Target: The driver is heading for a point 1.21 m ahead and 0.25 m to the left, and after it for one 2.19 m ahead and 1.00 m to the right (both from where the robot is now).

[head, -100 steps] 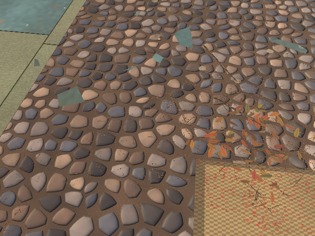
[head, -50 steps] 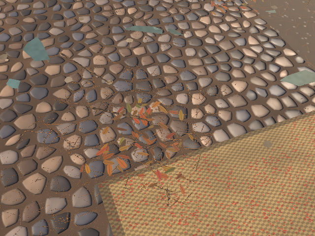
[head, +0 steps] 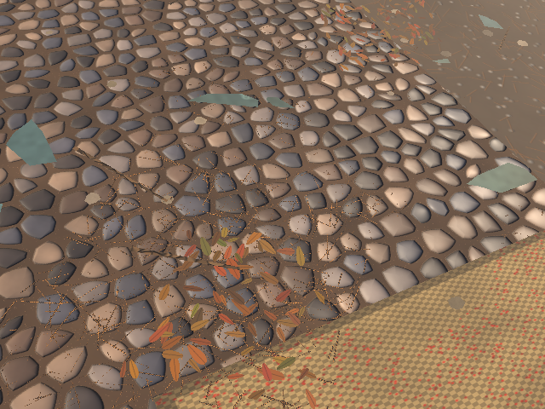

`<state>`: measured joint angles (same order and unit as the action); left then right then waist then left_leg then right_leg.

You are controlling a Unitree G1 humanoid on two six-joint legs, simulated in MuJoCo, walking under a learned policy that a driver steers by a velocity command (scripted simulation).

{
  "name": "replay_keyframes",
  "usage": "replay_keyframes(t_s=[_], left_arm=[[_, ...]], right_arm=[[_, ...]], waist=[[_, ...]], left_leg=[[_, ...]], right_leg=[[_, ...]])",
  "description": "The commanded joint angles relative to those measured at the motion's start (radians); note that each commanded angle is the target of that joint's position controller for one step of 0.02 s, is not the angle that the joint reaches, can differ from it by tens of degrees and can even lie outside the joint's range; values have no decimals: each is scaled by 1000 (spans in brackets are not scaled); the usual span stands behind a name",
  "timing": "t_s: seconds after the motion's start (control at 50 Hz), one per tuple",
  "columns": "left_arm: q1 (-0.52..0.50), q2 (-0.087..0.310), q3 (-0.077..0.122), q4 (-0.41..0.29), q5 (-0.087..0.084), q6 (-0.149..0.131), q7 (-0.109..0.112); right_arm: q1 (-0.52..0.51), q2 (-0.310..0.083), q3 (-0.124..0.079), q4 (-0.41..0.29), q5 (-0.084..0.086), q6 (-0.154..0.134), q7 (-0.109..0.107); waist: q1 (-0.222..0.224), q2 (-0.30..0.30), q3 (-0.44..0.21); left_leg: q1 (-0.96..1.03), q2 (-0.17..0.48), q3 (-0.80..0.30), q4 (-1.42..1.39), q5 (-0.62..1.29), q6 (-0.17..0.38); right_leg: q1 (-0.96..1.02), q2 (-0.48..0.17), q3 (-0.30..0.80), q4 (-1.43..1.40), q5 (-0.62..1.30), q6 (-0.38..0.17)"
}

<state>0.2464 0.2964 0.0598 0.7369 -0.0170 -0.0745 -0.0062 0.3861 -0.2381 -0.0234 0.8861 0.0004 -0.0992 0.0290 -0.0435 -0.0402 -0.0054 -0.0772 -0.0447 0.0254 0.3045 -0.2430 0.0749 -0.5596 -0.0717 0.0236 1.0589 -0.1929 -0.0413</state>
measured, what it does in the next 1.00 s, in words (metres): walks ahead, turning left: right foot, then left foot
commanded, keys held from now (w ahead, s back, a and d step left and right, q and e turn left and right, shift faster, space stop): w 0.44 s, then w+q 0.56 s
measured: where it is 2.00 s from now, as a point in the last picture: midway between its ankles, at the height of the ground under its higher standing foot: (174, 241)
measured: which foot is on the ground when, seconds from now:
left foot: down 0.00-0.34, up 0.36-0.84, down 0.86-1.00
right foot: up 0.00-0.30, down 0.32-0.86, up 0.88-1.00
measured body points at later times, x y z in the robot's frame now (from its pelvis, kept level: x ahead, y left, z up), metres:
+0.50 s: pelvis +0.27 -0.04 -0.01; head +0.30 -0.04 +0.44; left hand +0.38 +0.23 -0.12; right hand +0.36 -0.32 -0.13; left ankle +0.24 +0.11 -0.66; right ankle +0.32 -0.12 -0.75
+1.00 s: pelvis +0.55 +0.06 -0.02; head +0.59 +0.08 +0.43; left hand +0.58 +0.35 -0.14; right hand +0.75 -0.17 -0.11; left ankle +0.59 +0.14 -0.75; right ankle +0.49 -0.12 -0.65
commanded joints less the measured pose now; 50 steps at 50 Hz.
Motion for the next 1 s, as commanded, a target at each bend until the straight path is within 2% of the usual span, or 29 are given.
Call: replay_keyframes(t_s=[0.02, 0.1, 0.2, 0.26, 0.28, 0.3, 0.32, 0.34, 0.36, 0.38, 0.4, 0.42, 0.44, 0.48, 0.52, 0.58, 0.66, 0.76, 0.78, 0.82, 0.84, 0.86, 0.88, 0.9, 0.92, 0.94, 0.96, 0.98, 1.0], left_arm=[[-73, 30, 7, -84, 8, -9, -5], [-229, -4, -11, -137, 1, -21, -17], [-357, -1, -17, -184, -10, -37, -46], [-326, 37, -4, -188, -7, -44, -54], [-261, 64, 9, -173, -5, -41, -49], [-112, 102, 29, -132, -6, -38, -40], [78, 143, 44, -84, 1, -32, -25], [211, 242, 65, -56, 29, -28, -15], [227, 170, 47, -36, 24, -28, -19], [135, 113, 31, -39, 10, -24, -14], [53, 85, 21, -45, 5, -22, -13], [-3, 66, 14, -45, 11, -25, -20], [-37, 47, 8, -46, 20, -32, -25], [-56, 44, 11, -27, 20, -47, -31], [-46, 63, 17, 4, 24, -61, -29], [-6, 90, 24, 41, 29, -62, -15], [25, 120, 25, 64, 22, -53, -3], [91, 147, 34, 108, 5, -17, 4], [88, 153, 36, 110, 1, -8, 6], [58, 181, 43, 100, 0, 9, 14], [42, 190, 46, 93, 1, 19, 20], [37, 176, 39, 83, 4, 26, 28], [64, 126, 16, 52, 29, 15, 31], [156, 1, -25, 13, 41, -21, 8], [39, 111, -2, 10, 5, -55, -8], [-41, 136, 5, -21, -21, -71, -14], [-59, 121, 0, -23, -7, -77, -6], [-61, 124, 7, -18, 13, -73, 1], [-43, 124, 11, -21, 19, -62, 0]], right_arm=[[36, -149, -28, -36, 2, -4, -10], [62, -157, -23, -28, 3, 10, -31], [119, -168, -26, 0, 13, 19, -36], [93, -195, -37, -4, 11, 29, -42], [84, -210, -43, -7, 7, 34, -44], [61, -212, -43, -14, 1, 44, -45], [41, -200, -35, -34, -7, 44, -46], [146, -71, -1, -63, -22, 29, -37], [196, -76, 6, -35, 9, 2, -24], [65, -180, -25, -71, 40, -13, -17], [-31, -187, -26, -102, 48, -20, -17], [-69, -166, -26, -108, 36, -18, -22], [-55, -157, -32, -103, 24, -7, -26], [11, -107, -25, -80, 24, 24, -29], [-17, -102, -27, -94, 23, 42, -36], [-116, -106, -31, -132, 17, 40, -38], [-251, -79, -21, -177, 16, 25, -15], [-374, -81, -19, -264, 20, 26, 18], [-380, -86, -21, -279, 20, 27, 25], [-329, -114, -36, -294, 20, 32, 33], [-231, -146, -56, -278, 20, 35, 31], [-65, -200, -89, -237, 23, 37, 22], [90, -303, -123, -215, 23, 48, 0], [54, -366, -124, -231, 21, 38, 4], [82, -262, -99, -245, 17, 32, 6], [37, -224, -88, -245, 10, 26, 5], [-32, -208, -83, -260, 13, 25, 4], [-91, -184, -75, -277, 9, 28, 2], [-119, -168, -69, -294, -2, 28, -1]], waist=[[-2, 105, 66], [-39, 112, 100], [-54, 113, 145], [5, 141, 85], [45, 166, 25], [128, 169, -73], [211, 155, -200], [166, -96, -377], [157, -188, -485], [153, -116, -260], [124, -35, -124], [83, 40, -46], [44, 26, -19], [5, -14, -14], [0, -17, 27], [30, -10, 56], [88, 8, 68], [130, 13, 97], [123, 6, 94], [79, -27, 39], [21, -37, -27], [-62, -9, -116], [-107, 144, -231], [9, 342, -348], [-72, 205, -361], [-66, 158, -216], [-24, 50, -139], [13, 32, -88], [45, 61, -80]], left_leg=[[105, 240, -193, -152, 404, 113], [59, 208, -118, -182, 409, 86], [139, 262, -118, -163, 413, 103], [221, 287, -108, -47, 727, 85], [240, 283, -104, 42, 910, 78], [214, 252, -76, 217, 1037, 60], [18, 224, -71, 455, 897, 35], [-375, 52, -45, 868, 244, -24], [-554, -34, -183, 1064, -313, -30], [-652, 43, -181, 1102, -261, -21], [-646, 98, -140, 1053, -162, -16], [-609, 136, -117, 987, -99, -23], [-549, 167, -119, 935, -56, -30], [-474, 190, -113, 897, -26, -50], [-506, 201, -116, 845, 22, -70], [-592, 195, -136, 701, 186, -84], [-568, 163, -78, 444, 371, -69], [-668, 146, -45, 325, 255, -30], [-667, 136, -27, 316, 199, -17], [-551, 81, 33, 309, 90, 18], [-412, 35, 66, 295, 70, 42], [-173, -13, 71, 245, 119, 78], [147, 169, -213, 240, 169, 153], [452, 371, -779, 95, -35, 335], [468, 372, -813, 9, -89, 300], [357, 342, -660, 5, 2, 256], [209, 300, -542, 5, 122, 230], [85, 264, -456, -11, 241, 215], [11, 241, -421, -35, 303, 212]], right_leg=[[-227, -35, -5, -75, 100, 27], [-167, -8, -43, -336, 255, 41], [-140, 29, -54, -501, 265, 10], [-41, 73, -70, -541, 171, -43], [54, 105, -89, -535, 133, -65], [248, 133, -111, -564, 153, -98], [578, 40, -16, -531, 191, -149], [993, -244, 419, -524, 112, -288], [1065, -352, 780, -711, -53, -367], [891, -298, 632, -758, -126, -296], [706, -254, 466, -791, -80, -254], [552, -206, 367, -831, 14, -229], [454, -163, 289, -864, 77, -213], [354, -143, 196, -923, 118, -219], [300, -139, 111, -959, 164, -218], [336, -126, 20, -969, 217, -198], [406, -122, -77, -966, 231, -157], [635, -199, -103, -889, 281, -133], [668, -210, -110, -856, 340, -122], [688, -210, -146, -728, 644, -94], [672, -193, -173, -583, 801, -76], [580, -146, -210, -360, 822, -42], [309, -90, -223, -23, 474, 3], [-106, 126, -67, 269, -383, 49], [-214, 83, 87, 336, -366, 24], [-269, 43, 74, 307, -269, 4], [-229, 0, 66, 228, -186, 2], [-168, -28, 60, 149, -142, 12], [-105, -45, 68, 116, -114, 21]])
Keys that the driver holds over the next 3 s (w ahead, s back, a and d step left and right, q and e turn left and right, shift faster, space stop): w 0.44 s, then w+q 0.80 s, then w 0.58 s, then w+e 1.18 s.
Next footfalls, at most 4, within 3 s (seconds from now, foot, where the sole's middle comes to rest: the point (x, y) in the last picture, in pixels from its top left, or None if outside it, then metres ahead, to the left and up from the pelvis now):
0.32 right None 0.36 -0.12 -0.79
0.86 left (198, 367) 0.63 0.14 -0.79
1.38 right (232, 258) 0.97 0.06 -0.79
1.90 left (119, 224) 1.10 0.41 -0.79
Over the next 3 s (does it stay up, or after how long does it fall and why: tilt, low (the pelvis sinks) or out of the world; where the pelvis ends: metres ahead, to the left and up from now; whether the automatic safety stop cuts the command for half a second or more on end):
stays up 1.59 0.40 -0.02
